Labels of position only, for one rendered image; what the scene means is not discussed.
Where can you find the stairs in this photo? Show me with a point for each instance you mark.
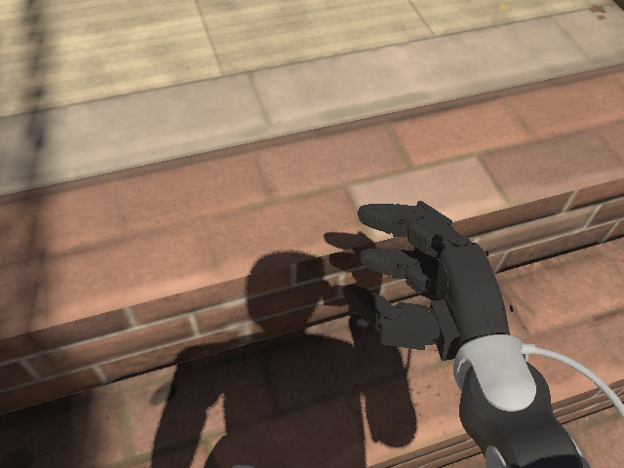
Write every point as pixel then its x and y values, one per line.
pixel 277 370

